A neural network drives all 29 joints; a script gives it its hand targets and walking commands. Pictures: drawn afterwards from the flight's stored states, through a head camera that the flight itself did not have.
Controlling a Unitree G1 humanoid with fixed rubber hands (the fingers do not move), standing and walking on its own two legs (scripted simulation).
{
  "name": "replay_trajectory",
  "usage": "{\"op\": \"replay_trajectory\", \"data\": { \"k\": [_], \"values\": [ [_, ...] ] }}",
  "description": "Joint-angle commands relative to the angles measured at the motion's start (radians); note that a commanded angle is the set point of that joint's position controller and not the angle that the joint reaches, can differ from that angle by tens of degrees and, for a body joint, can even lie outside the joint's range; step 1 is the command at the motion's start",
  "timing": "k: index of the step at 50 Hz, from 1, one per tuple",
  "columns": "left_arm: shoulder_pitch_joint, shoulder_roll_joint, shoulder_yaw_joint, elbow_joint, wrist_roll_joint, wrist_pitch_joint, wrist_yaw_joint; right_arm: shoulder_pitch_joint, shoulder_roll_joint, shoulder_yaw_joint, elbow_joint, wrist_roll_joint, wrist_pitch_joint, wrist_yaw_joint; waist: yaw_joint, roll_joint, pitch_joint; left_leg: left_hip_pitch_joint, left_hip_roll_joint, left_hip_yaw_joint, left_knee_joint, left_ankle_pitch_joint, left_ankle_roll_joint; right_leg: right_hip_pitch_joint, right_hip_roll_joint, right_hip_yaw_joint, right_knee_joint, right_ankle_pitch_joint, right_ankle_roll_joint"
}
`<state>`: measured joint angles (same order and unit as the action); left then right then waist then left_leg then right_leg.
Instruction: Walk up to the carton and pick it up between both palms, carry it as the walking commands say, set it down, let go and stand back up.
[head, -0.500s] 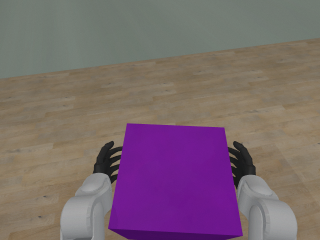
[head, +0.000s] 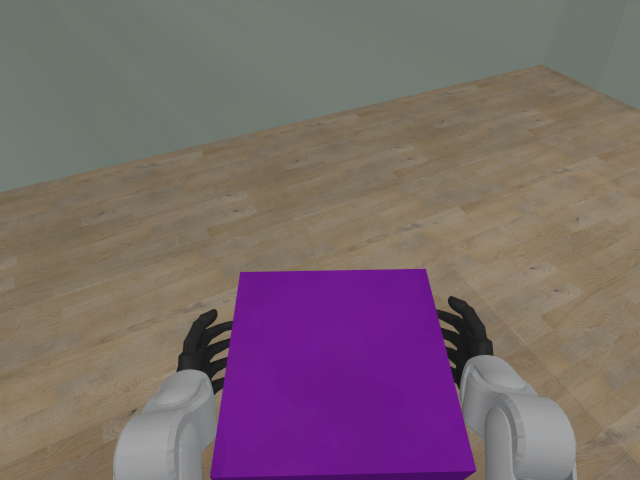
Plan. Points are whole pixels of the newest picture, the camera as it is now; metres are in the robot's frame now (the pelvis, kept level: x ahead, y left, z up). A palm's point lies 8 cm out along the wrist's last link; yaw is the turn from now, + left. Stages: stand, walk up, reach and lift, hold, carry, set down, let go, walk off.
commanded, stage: carry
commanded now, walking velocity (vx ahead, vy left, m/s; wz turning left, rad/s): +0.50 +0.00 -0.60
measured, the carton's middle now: (334, 399) +0.23 +0.01 +0.01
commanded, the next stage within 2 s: none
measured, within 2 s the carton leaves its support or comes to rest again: neither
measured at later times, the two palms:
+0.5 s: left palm (298, 191) +0.53 +0.08 +0.08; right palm (491, 209) +0.50 -0.22 +0.09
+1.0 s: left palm (415, 106) +0.81 -0.14 +0.09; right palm (573, 145) +0.66 -0.40 +0.10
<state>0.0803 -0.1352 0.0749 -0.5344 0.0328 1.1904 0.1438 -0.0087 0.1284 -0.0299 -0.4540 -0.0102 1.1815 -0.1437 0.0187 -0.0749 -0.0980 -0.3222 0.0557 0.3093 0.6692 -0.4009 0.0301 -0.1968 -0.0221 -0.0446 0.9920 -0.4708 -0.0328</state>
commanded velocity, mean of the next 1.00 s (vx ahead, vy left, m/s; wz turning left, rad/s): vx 0.48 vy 0.00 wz -0.58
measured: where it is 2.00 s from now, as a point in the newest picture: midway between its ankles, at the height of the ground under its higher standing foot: (431, 340)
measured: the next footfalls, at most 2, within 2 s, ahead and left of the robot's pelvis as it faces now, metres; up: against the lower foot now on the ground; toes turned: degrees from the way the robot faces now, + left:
right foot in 0.28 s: +0.33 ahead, -0.16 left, +0.00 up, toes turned -13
left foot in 0.56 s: +0.44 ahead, +0.07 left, +0.00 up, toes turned -5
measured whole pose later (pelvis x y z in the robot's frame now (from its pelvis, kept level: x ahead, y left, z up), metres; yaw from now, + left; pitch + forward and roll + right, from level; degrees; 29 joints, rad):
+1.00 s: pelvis +0.53 -0.16 +0.00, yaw -30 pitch +3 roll -2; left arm 0.01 -0.13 0.01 -0.54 0.06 1.23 0.15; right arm 0.02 0.13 -0.09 -0.55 -0.01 1.19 -0.13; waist 0.01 0.00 -0.10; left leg -0.03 0.29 0.30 0.76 -0.44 -0.15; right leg -0.42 0.07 -0.28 0.55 -0.20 -0.16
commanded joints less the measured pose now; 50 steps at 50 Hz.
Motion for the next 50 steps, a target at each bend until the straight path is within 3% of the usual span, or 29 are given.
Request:
{"op": "replay_trajectory", "data": {
  "k": [1,5,6,10,12,13,15,16,18,20,23,25,26,27,28,29,30,31,33,36,37,39,41,43,46,47,48,49,50],
  "values": [
    [-0.624,-0.818,-0.775,-0.226,-0.371,-0.054,-0.171,-0.397,0.896,0.614,-0.212,0.270,-0.073,0.117,-0.051,0.129,-0.201,0.507,0.422,-0.596,-0.410,0.453,0.188,-0.531,-0.051,0.072,0.326,0.024,-0.013],
    [-0.435,-0.810,-0.691,-0.125,-0.281,-0.056,-0.154,-0.417,0.861,0.697,-0.249,0.314,-0.065,0.144,-0.029,0.162,-0.041,0.377,0.383,-0.284,-0.461,0.372,0.063,-0.527,-0.110,-0.014,-0.028,0.080,0.002],
    [-0.339,-0.787,-0.644,-0.060,-0.251,-0.055,-0.163,-0.457,0.815,0.731,-0.315,0.321,-0.065,0.153,-0.025,0.083,-0.047,0.316,0.346,-0.186,-0.458,0.325,0.037,-0.429,-0.089,-0.060,-0.182,0.137,0.005],
    [-0.365,-0.779,-0.664,-0.099,-0.250,-0.049,-0.117,-0.337,0.770,0.662,-0.260,0.315,-0.039,0.151,-0.024,0.313,-0.127,0.294,0.226,0.006,-0.286,0.795,-0.033,-0.179,0.085,-0.281,-0.442,0.377,0.015],
    [-0.405,-0.781,-0.678,-0.133,-0.258,-0.047,-0.113,-0.346,0.767,0.659,-0.278,0.314,-0.037,0.147,0.005,0.230,-0.303,0.290,0.187,0.072,0.047,0.935,-0.075,0.101,0.134,-0.292,-0.521,0.435,-0.021],
    [-0.369,-0.747,-0.663,-0.132,-0.257,-0.046,-0.103,-0.264,0.742,0.626,-0.173,0.283,-0.014,0.145,0.056,0.164,-0.364,0.082,0.149,0.050,0.287,0.887,-0.114,0.370,0.071,-0.138,-0.513,0.468,-0.118],
    [-0.428,-0.733,-0.685,-0.192,-0.273,-0.045,-0.108,-0.316,0.768,0.659,-0.243,0.306,-0.025,0.153,0.018,-0.088,-0.310,-0.382,-0.034,-0.121,0.669,-0.191,-0.112,0.539,-0.281,0.526,-0.623,0.710,-0.291],
    [-0.477,-0.740,-0.699,-0.188,-0.275,-0.038,-0.108,-0.359,0.773,0.648,-0.214,0.299,-0.021,0.152,0.009,0.037,-0.269,-0.376,0.008,-0.255,0.759,-0.201,-0.083,0.408,-0.322,0.632,-0.684,0.635,-0.281],
    [-0.543,-0.772,-0.748,-0.239,-0.311,-0.027,-0.112,-0.221,0.802,0.565,-0.137,0.258,-0.021,0.153,0.002,0.183,-0.272,-0.414,0.074,-0.330,0.664,-0.122,-0.074,0.378,-0.347,0.491,-0.654,0.570,-0.277],
    [-0.516,-0.833,-0.768,-0.253,-0.343,-0.054,-0.147,-0.274,0.852,0.602,-0.212,0.262,-0.061,0.154,-0.001,0.141,-0.300,-0.287,0.085,-0.308,0.432,-0.096,-0.087,0.265,-0.261,0.337,-0.640,0.658,-0.211],
    [-0.471,-0.925,-0.747,-0.189,-0.354,-0.082,-0.171,-0.402,0.901,0.664,-0.304,0.286,-0.103,0.151,0.001,-0.163,-0.286,-0.070,0.053,-0.241,0.086,-0.024,-0.080,0.094,-0.200,0.190,-0.660,0.674,-0.167],
    [-0.415,-0.886,-0.749,-0.152,-0.351,-0.077,-0.174,-0.303,0.859,0.636,-0.268,0.252,-0.093,0.140,-0.011,-0.188,-0.276,0.073,0.008,-0.195,-0.150,0.093,-0.068,0.020,-0.180,0.141,-0.592,0.575,-0.130],
    [-0.457,-0.881,-0.780,-0.198,-0.361,-0.086,-0.174,-0.286,0.843,0.621,-0.292,0.236,-0.106,0.135,-0.025,-0.140,-0.277,0.174,-0.014,-0.144,-0.258,0.190,-0.075,-0.034,-0.144,0.077,-0.553,0.466,-0.096],
    [-0.486,-0.846,-0.785,-0.242,-0.352,-0.083,-0.174,-0.288,0.846,0.628,-0.258,0.253,-0.094,0.145,-0.046,0.013,-0.343,0.366,0.049,-0.224,-0.292,0.191,-0.043,-0.169,-0.076,0.004,-0.428,0.326,-0.053],
    [-0.494,-0.849,-0.788,-0.240,-0.333,-0.075,-0.167,-0.293,0.811,0.604,-0.272,0.251,-0.103,0.144,-0.058,0.326,-0.347,0.561,0.312,-0.544,-0.423,0.157,0.033,-0.419,0.026,-0.094,-0.186,0.079,-0.003],
    [-0.466,-0.793,-0.780,-0.223,-0.319,-0.061,-0.168,-0.241,0.773,0.596,-0.226,0.234,-0.088,0.137,-0.048,0.332,-0.262,0.532,0.471,-0.705,-0.486,0.169,0.121,-0.526,0.032,-0.039,-0.026,-0.053,0.010],
    [-0.478,-0.789,-0.779,-0.234,-0.321,-0.060,-0.168,-0.281,0.769,0.614,-0.283,0.249,-0.091,0.138,-0.047,0.304,-0.257,0.525,0.485,-0.664,-0.449,0.304,0.159,-0.521,-0.024,0.022,0.073,-0.022,0.001],
    [-0.492,-0.758,-0.766,-0.209,-0.308,-0.047,-0.161,-0.291,0.766,0.619,-0.226,0.251,-0.067,0.141,-0.044,0.238,-0.180,0.416,0.477,-0.615,-0.478,0.218,0.161,-0.505,-0.061,0.051,0.103,0.036,-0.003],
    [-0.402,-0.745,-0.717,-0.100,-0.284,-0.018,-0.162,-0.303,0.733,0.621,-0.228,0.240,-0.041,0.137,-0.043,0.120,-0.156,0.408,0.401,-0.468,-0.478,0.259,0.095,-0.468,-0.066,0.029,-0.027,0.046,0.020],
    [-0.480,-0.782,-0.721,-0.144,-0.291,-0.020,-0.153,-0.412,0.789,0.653,-0.288,0.294,-0.032,0.150,-0.042,0.173,-0.100,0.482,0.367,-0.310,-0.449,0.389,0.037,-0.506,-0.024,-0.078,-0.151,0.114,0.019],
    [-0.430,-0.747,-0.701,-0.098,-0.249,-0.010,-0.129,-0.326,0.750,0.621,-0.204,0.283,-0.015,0.153,-0.034,0.313,-0.025,0.493,0.334,-0.226,-0.458,0.496,0.013,-0.545,-0.043,-0.097,-0.185,0.148,0.018],
    [-0.417,-0.757,-0.676,-0.071,-0.230,-0.006,-0.108,-0.343,0.770,0.618,-0.201,0.289,-0.007,0.147,-0.049,0.252,-0.024,0.569,0.313,-0.175,-0.418,0.773,-0.001,-0.535,-0.011,-0.161,-0.257,0.208,0.028],
    [-0.458,-0.778,-0.719,-0.139,-0.249,-0.002,-0.107,-0.382,0.774,0.629,-0.264,0.309,-0.009,0.154,-0.041,0.349,-0.088,0.557,0.292,-0.076,-0.372,0.941,-0.034,-0.438,0.026,-0.200,-0.326,0.296,0.013],
    [-0.427,-0.756,-0.694,-0.159,-0.225,0.000,-0.102,-0.356,0.761,0.640,-0.275,0.319,-0.001,0.162,-0.038,0.331,-0.163,0.530,0.259,0.028,-0.301,1.100,-0.060,-0.269,0.091,-0.276,-0.400,0.338,-0.001],
    [-0.458,-0.748,-0.704,-0.138,-0.242,0.018,-0.099,-0.265,0.749,0.586,-0.175,0.288,0.021,0.159,-0.028,0.367,-0.217,0.491,0.261,0.078,-0.104,1.143,-0.102,-0.106,0.159,-0.319,-0.514,0.393,-0.034],
    [-0.430,-0.771,-0.685,-0.131,-0.236,0.014,-0.097,-0.336,0.748,0.606,-0.238,0.292,0.016,0.155,0.012,0.296,-0.258,0.330,0.226,0.094,0.094,1.058,-0.150,0.132,0.132,-0.235,-0.582,0.496,-0.071],
    [-0.452,-0.747,-0.660,-0.118,-0.238,0.007,-0.105,-0.417,0.745,0.614,-0.223,0.291,0.015,0.152,0.053,0.034,-0.323,-0.012,0.181,0.036,0.436,0.629,-0.170,0.465,-0.052,0.078,-0.580,0.511,-0.173],
    [-0.467,-0.773,-0.690,-0.121,-0.257,0.007,-0.111,-0.369,0.768,0.614,-0.235,0.283,0.012,0.151,0.011,-0.082,-0.321,-0.341,0.038,-0.060,0.600,-0.121,-0.170,0.620,-0.285,0.483,-0.603,0.735,-0.285],
    [-0.506,-0.787,-0.706,-0.176,-0.268,-0.012,-0.109,-0.375,0.794,0.635,-0.238,0.295,0.003,0.156,-0.001,-0.014,-0.284,-0.432,0.025,-0.215,0.708,-0.207,-0.153,0.609,-0.346,0.581,-0.591,1.089,-0.308]
  ]
}}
